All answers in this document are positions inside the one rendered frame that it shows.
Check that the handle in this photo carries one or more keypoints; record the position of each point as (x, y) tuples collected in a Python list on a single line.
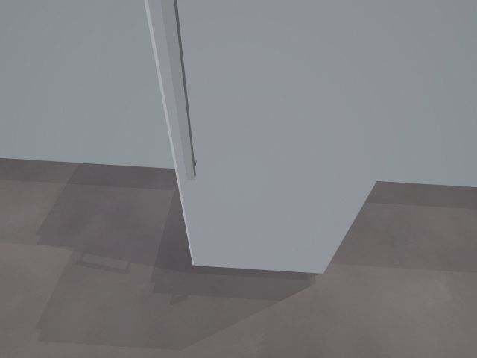
[(175, 53)]

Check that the fridge door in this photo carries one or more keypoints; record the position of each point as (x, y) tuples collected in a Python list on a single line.
[(296, 107)]

